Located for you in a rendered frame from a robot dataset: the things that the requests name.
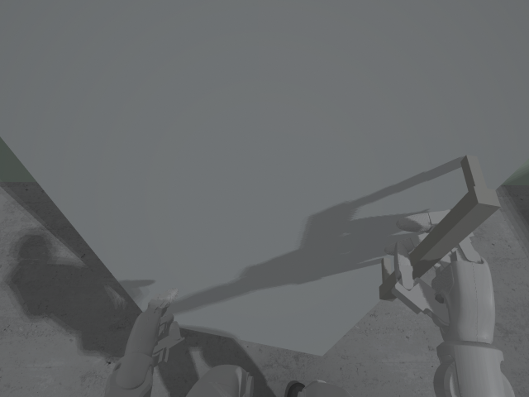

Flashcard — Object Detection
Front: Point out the handle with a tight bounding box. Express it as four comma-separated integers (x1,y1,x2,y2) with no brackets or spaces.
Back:
379,155,501,302

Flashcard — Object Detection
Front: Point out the fridge door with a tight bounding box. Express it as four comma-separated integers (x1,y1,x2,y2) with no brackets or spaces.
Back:
0,0,529,356

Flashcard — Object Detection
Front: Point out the robot left forearm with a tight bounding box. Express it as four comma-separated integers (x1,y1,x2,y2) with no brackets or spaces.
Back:
104,353,154,397

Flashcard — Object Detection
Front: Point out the left robot hand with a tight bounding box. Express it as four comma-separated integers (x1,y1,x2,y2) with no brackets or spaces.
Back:
124,288,184,367

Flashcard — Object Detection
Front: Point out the robot right forearm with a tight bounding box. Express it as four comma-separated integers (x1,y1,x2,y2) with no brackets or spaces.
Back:
433,341,515,397

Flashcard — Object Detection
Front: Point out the right robot shin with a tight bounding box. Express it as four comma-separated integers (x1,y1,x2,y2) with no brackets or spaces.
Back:
304,380,326,389

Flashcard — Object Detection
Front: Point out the robot left thigh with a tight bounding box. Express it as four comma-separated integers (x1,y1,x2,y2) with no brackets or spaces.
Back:
186,365,254,397

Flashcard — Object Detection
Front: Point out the right robot hand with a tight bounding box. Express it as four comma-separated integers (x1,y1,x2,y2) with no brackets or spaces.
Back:
384,209,495,345

